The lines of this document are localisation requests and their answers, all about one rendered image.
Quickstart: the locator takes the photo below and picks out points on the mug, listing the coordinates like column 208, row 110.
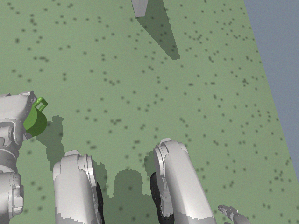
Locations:
column 36, row 121

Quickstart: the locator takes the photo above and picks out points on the left robot foot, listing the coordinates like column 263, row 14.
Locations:
column 100, row 204

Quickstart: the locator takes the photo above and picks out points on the left robot hand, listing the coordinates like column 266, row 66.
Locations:
column 17, row 107

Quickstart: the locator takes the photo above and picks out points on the right robot foot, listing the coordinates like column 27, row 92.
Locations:
column 157, row 199

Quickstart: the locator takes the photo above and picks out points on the left robot arm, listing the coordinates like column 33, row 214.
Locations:
column 11, row 190

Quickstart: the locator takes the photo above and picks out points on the right robot hand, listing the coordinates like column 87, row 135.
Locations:
column 233, row 215

